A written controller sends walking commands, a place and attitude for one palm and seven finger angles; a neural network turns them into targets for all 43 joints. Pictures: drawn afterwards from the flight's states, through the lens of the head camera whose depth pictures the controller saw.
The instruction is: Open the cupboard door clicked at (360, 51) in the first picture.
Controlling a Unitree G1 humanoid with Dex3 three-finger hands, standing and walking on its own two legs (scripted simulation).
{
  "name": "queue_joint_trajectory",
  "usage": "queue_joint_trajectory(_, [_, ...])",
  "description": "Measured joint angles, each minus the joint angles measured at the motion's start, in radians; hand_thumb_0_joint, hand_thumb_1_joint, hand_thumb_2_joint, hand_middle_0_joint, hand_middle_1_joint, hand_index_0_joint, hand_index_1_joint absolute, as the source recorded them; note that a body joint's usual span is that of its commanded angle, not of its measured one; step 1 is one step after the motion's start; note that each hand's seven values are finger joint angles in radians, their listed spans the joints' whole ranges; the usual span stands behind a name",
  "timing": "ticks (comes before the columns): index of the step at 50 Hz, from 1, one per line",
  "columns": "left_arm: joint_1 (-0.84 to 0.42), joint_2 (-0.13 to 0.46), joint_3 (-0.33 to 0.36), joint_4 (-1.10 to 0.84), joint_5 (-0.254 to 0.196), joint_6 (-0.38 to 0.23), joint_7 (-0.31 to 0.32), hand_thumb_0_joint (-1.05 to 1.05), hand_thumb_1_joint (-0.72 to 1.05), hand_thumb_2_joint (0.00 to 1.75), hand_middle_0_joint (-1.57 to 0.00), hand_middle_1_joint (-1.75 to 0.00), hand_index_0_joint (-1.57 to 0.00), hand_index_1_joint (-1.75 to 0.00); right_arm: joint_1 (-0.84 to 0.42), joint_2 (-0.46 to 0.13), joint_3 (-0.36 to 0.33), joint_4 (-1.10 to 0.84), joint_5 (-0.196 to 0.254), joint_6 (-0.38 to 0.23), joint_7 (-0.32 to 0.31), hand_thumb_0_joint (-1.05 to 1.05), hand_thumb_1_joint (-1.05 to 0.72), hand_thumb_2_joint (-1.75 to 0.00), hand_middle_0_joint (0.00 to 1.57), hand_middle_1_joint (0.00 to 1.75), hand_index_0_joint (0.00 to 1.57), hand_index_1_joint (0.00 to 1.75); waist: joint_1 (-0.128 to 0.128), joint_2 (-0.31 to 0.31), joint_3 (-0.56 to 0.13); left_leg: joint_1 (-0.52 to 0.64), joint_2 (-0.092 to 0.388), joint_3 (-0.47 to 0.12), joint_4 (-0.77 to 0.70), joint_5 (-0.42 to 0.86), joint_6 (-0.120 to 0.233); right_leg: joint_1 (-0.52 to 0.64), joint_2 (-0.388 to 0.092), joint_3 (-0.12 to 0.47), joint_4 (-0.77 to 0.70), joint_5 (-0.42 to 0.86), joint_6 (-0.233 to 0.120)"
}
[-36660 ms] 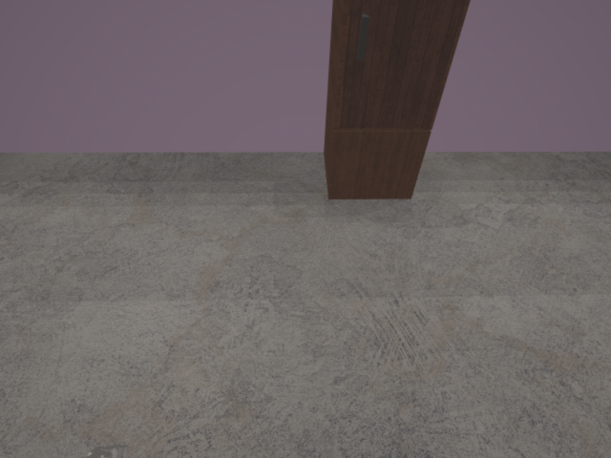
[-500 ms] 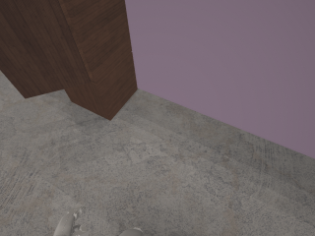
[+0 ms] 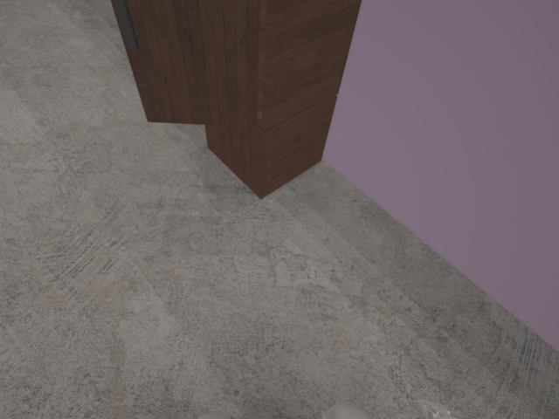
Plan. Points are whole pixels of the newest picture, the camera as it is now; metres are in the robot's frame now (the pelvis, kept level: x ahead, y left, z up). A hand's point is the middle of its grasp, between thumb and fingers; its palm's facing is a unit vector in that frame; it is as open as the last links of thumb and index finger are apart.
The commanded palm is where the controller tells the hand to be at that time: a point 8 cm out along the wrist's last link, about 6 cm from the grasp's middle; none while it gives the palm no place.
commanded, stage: turn to face it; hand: left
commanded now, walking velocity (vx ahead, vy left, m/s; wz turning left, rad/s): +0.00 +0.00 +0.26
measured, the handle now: (128, 16) +0.97 +0.48 +0.02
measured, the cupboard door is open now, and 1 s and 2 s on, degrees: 49 49 49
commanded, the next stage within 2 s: take the last steps up to it in 0.08 s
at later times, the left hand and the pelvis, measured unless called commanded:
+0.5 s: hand out of the picture +0.01 +0.15 -0.15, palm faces +0.23 -0.95 -0.21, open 7.3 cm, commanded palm none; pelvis +0.03 -0.03 +0.01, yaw +10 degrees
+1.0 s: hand (92, 366) +0.19 +0.32 -0.16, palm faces +0.25 -0.95 -0.19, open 7.4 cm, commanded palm none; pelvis +0.15 +0.11 +0.01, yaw +11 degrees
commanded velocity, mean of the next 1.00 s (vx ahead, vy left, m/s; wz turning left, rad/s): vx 0.25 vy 0.09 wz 0.10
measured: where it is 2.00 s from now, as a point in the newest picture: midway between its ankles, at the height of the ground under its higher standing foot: (226, 328)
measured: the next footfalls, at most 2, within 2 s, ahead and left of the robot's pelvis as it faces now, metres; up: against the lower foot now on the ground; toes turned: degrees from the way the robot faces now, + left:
right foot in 0.24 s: +0.04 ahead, -0.15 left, +0.00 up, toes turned +1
left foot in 0.72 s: +0.16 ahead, +0.19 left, +0.00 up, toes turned +19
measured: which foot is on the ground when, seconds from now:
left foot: down 0.00-0.24, up 0.26-0.70, down 0.72-1.00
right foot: up 0.00-0.22, down 0.24-0.72, up 0.74-1.00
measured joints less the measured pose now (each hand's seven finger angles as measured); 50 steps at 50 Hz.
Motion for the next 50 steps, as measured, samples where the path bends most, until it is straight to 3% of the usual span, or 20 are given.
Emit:
queue_joint_trajectory(5, [-0.022, -0.014, -0.006, -0.012, -0.001, -0.009, -0.005, 0.0, 0.91, 0.9, -0.2, -0.3, -0.2, -0.3, 0.025, 0.015, 0.008, 0.021, -0.001, 0.002, -0.001, 0.01, -0.9, -0.9, 0.2, 0.3, 0.21, 0.3, -0.004, 0.032, -0.015, 0.028, 0.0, -0.031, -0.066, 0.038, -0.006, 0.021, 0.018, 0.008, -0.122, 0.029, -0.001])
queue_joint_trajectory(9, [-0.04, -0.035, -0.015, -0.019, -0.004, -0.02, -0.006, 0.0, 0.91, 0.9, -0.2, -0.3, -0.2, -0.3, 0.047, 0.021, 0.006, 0.04, -0.003, 0.01, 0.003, 0.01, -0.9, -0.9, 0.2, 0.3, 0.21, 0.3, -0.019, 0.053, -0.021, 0.021, -0.002, -0.057, -0.062, 0.041, -0.022, 0.1, 0.043, -0.002, -0.31, 0.04, -0.007])
queue_joint_trajectory(11, [-0.04, -0.046, -0.02, -0.022, -0.006, -0.034, -0.006, 0.0, 0.91, 0.9, -0.2, -0.3, -0.2, -0.3, 0.061, 0.021, 0.003, 0.053, 0.001, 0.015, 0.004, 0.01, -0.9, -0.9, 0.2, 0.3, 0.21, 0.3, -0.022, 0.057, -0.028, 0.009, -0.008, -0.066, -0.036, 0.03, -0.035, 0.165, 0.055, -0.012, -0.45, 0.118, -0.012])
queue_joint_trajectory(12, [-0.033, -0.049, -0.023, -0.025, -0.004, -0.045, -0.006, 0.0, 0.91, 0.9, -0.2, -0.3, -0.2, -0.3, 0.072, 0.02, 0.001, 0.057, 0.006, 0.017, 0.005, 0.01, -0.9, -0.9, 0.2, 0.3, 0.21, 0.3, -0.022, 0.051, -0.038, -0.006, -0.017, -0.065, -0.008, 0.016, -0.041, 0.202, 0.052, -0.011, -0.533, 0.141, -0.024])
queue_joint_trajectory(15, [-0.016, -0.088, -0.032, -0.018, 0.005, -0.064, -0.007, 0.0, 0.91, 0.9, -0.2, -0.3, -0.2, -0.3, 0.09, -0.005, -0.017, 0.079, 0.007, 0.037, 0.016, 0.01, -0.9, -0.9, 0.2, 0.3, 0.21, 0.3, -0.026, 0.083, -0.043, -0.092, -0.025, -0.074, 0.245, -0.164, -0.048, 0.223, 0.053, -0.039, -0.535, 0.132, -0.073])
queue_joint_trajectory(17, [0.01, -0.11, -0.037, -0.016, 0.004, -0.076, -0.007, 0.0, 0.91, 0.9, -0.2, -0.3, -0.2, -0.3, 0.101, -0.021, -0.028, 0.095, 0.0, 0.045, 0.026, 0.01, -0.91, -0.9, 0.2, 0.3, 0.2, 0.3, -0.026, 0.091, -0.047, -0.154, -0.022, -0.061, 0.422, -0.134, -0.055, 0.258, 0.045, -0.056, -0.579, 0.144, -0.076])
queue_joint_trajectory(20, [0.055, -0.128, -0.038, 0.003, 0.001, -0.097, -0.005, 0.0, 0.91, 0.9, -0.2, -0.3, -0.2, -0.3, 0.111, -0.035, -0.039, 0.109, -0.003, 0.044, 0.037, 0.01, -0.91, -0.9, 0.2, 0.3, 0.2, 0.3, -0.029, 0.083, -0.051, -0.214, 0.003, -0.042, 0.543, -0.046, -0.073, 0.312, 0.032, -0.076, -0.66, 0.174, -0.069])
queue_joint_trajectory(24, [0.112, -0.128, -0.034, 0.041, 0.003, -0.118, -0.003, 0.0, 0.92, 0.9, -0.2, -0.3, -0.2, -0.3, 0.114, -0.04, -0.044, 0.119, -0.002, 0.044, 0.044, 0.01, -0.91, -0.9, 0.19, 0.3, 0.2, 0.3, -0.022, 0.059, -0.053, -0.249, 0.038, -0.026, 0.527, 0.009, -0.093, 0.371, 0.007, -0.108, -0.729, 0.186, -0.057])
queue_joint_trajectory(28, [0.165, -0.126, -0.031, 0.084, 0.01, -0.124, -0.005, 0.0, 0.92, 0.9, -0.2, -0.3, -0.2, -0.3, 0.092, -0.043, -0.043, 0.119, 0.0, 0.046, 0.051, 0.01, -0.91, -0.9, 0.19, 0.3, 0.2, 0.3, 0.0, 0.045, -0.049, -0.25, 0.063, 0.001, 0.408, 0.026, -0.096, 0.417, -0.022, -0.137, -0.757, 0.172, -0.03])
queue_joint_trajectory(32, [0.212, -0.114, -0.027, 0.124, 0.016, -0.118, -0.007, 0.0, 0.91, 0.9, -0.2, -0.3, -0.2, -0.3, 0.044, -0.033, -0.032, 0.101, 0.003, 0.033, 0.061, 0.01, -0.91, -0.9, 0.19, 0.3, 0.2, 0.3, 0.029, 0.027, -0.039, -0.204, 0.066, 0.037, 0.219, 0.013, -0.078, 0.445, -0.059, -0.154, -0.74, 0.132, 0.012])
queue_joint_trajectory(35, [0.247, -0.102, -0.02, 0.151, 0.017, -0.105, -0.012, 0.0, 0.91, 0.9, -0.2, -0.3, -0.2, -0.3, 0.013, -0.021, -0.019, 0.072, 0.002, -0.002, 0.062, 0.01, -0.91, -0.9, 0.19, 0.3, 0.2, 0.3, 0.041, 0.01, -0.037, -0.112, 0.046, 0.067, 0.044, 0.003, -0.051, 0.436, -0.099, -0.148, -0.649, 0.061, 0.043])
queue_joint_trajectory(36, [0.257, -0.102, -0.019, 0.157, 0.013, -0.098, -0.015, 0.0, 0.91, 0.9, -0.2, -0.3, -0.2, -0.3, 0.007, -0.023, -0.016, 0.057, -0.001, -0.022, 0.059, 0.01, -0.91, -0.9, 0.19, 0.3, 0.2, 0.3, 0.036, 0.021, -0.04, -0.099, 0.047, 0.065, 0.018, 0.058, -0.033, 0.399, -0.107, -0.147, -0.552, 0.025, 0.027])
queue_joint_trajectory(38, [0.231, -0.088, -0.02, 0.17, 0.007, -0.071, -0.016, 0.0, 0.91, 0.9, -0.2, -0.3, -0.2, -0.3, -0.005, -0.001, -0.014, 0.044, -0.002, -0.052, 0.038, 0.01, -0.91, -0.9, 0.19, 0.3, 0.2, 0.3, 0.03, 0.01, -0.02, -0.108, 0.033, 0.077, 0.096, 0.047, -0.005, 0.279, -0.1, -0.061, -0.247, -0.053, -0.015])
queue_joint_trajectory(40, [0.194, -0.074, -0.016, 0.166, 0.005, -0.059, -0.012, 0.01, 0.91, 0.9, -0.2, -0.3, -0.2, -0.3, 0.007, 0.024, -0.002, 0.043, -0.003, -0.063, 0.023, 0.01, -0.91, -0.9, 0.19, 0.3, 0.2, 0.3, 0.03, 0.001, -0.018, -0.07, 0.024, 0.094, 0.088, 0.006, 0.01, 0.151, -0.069, -0.017, -0.002, -0.036, -0.048])
queue_joint_trajectory(42, [0.145, -0.066, -0.011, 0.15, 0.008, -0.059, -0.014, 0.01, 0.91, 0.9, -0.2, -0.3, -0.2, -0.3, 0.036, 0.045, 0.007, 0.053, -0.004, -0.067, 0.013, 0.01, -0.91, -0.9, 0.19, 0.3, 0.2, 0.3, 0.026, 0.001, -0.023, -0.017, 0.013, 0.103, 0.028, 0.01, 0.012, 0.048, -0.049, -0.024, 0.106, 0.034, -0.061])
queue_joint_trajectory(46, [0.052, -0.068, -0.007, 0.092, 0.01, -0.07, -0.02, 0.01, 0.91, 0.9, -0.19, -0.3, -0.2, -0.3, 0.1, 0.039, -0.008, 0.079, 0.003, -0.087, -0.01, -0.02, -0.95, -0.9, 0.2, 0.3, 0.21, 0.3, 0.009, 0.003, -0.041, 0.092, -0.02, 0.119, -0.116, 0.047, 0.032, -0.085, -0.027, -0.039, 0.082, 0.152, -0.062])
queue_joint_trajectory(50, [-0.027, -0.078, -0.007, 0.043, 0.01, -0.072, -0.026, 0.0, 0.91, 0.9, -0.19, -0.3, -0.2, -0.3, 0.174, 0.024, -0.008, 0.124, 0.0, -0.084, -0.008, -0.01, -0.95, -0.9, 0.2, 0.3, 0.21, 0.3, -0.008, 0.007, -0.062, 0.18, -0.047, 0.128, -0.221, 0.061, 0.04, -0.141, -0.017, -0.035, -0.034, 0.25, -0.057])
